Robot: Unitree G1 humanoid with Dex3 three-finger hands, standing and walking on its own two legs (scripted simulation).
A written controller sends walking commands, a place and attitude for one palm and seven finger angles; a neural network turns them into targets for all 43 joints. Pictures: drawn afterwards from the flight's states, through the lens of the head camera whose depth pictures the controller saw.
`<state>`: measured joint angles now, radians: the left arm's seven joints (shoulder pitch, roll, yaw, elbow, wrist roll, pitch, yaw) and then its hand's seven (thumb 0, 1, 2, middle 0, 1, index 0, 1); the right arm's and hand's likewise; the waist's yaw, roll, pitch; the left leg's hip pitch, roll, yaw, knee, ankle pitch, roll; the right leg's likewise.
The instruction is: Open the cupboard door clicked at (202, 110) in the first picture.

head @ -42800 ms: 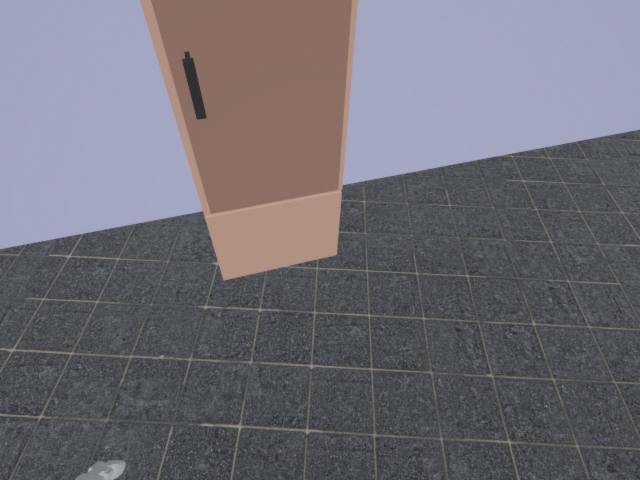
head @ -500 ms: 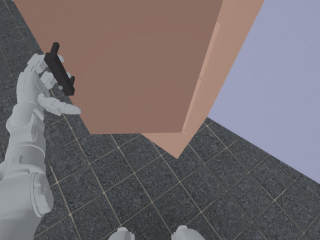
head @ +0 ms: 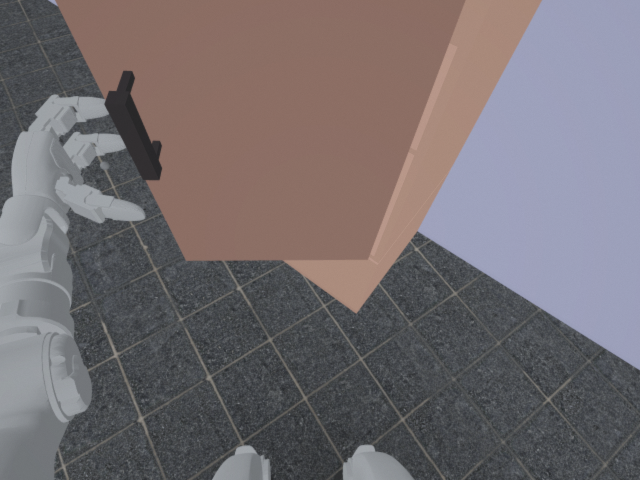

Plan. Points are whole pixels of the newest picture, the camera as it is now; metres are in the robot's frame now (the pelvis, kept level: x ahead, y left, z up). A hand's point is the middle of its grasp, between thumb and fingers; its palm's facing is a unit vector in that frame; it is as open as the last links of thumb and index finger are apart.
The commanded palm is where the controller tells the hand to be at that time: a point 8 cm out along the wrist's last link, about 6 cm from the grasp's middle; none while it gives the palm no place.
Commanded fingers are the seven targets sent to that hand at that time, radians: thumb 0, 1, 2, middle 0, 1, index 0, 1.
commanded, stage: move the hooked fingers beside the handle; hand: left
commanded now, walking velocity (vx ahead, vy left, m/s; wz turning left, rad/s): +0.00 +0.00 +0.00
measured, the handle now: (140, 128) +0.54 +0.21 +0.09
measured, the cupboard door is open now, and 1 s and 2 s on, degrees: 39 39 39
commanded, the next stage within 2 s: slide the fingers in behind the handle in 1.34 s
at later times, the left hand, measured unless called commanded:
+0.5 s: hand (76, 164) +0.47 +0.27 +0.09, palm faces +0.04 -1.00 -0.01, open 14.0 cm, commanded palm +0.45 +0.31 +0.09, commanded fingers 0.00 -0.50 0.30 -0.30 -1.20 -0.30 -1.20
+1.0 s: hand (81, 166) +0.47 +0.26 +0.10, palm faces +0.04 -1.00 -0.01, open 14.0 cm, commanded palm +0.44 +0.31 +0.09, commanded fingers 0.00 -0.50 0.30 -0.30 -1.20 -0.30 -1.20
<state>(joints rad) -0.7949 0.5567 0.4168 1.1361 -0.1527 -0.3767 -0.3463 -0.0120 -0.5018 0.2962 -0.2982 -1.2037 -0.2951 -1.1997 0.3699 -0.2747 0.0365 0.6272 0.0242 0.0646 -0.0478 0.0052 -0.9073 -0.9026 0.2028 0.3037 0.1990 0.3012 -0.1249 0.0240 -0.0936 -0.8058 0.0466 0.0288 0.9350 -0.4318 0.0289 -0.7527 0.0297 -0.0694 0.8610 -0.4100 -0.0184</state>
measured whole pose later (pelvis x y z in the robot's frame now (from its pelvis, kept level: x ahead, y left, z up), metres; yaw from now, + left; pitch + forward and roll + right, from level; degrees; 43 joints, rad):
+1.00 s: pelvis +0.00 +0.01 +0.00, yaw +0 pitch +18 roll -3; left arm -0.78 0.59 0.45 1.12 -0.16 -0.36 -0.40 -0.01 -0.50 0.30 -0.30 -1.20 -0.30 -1.20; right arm 0.36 -0.28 0.04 0.62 0.02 0.07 -0.05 0.00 -0.91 -0.90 0.20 0.30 0.20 0.30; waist -0.12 0.03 -0.10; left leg -0.82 0.05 0.03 0.95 -0.44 0.04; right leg -0.76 0.03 -0.06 0.86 -0.41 -0.01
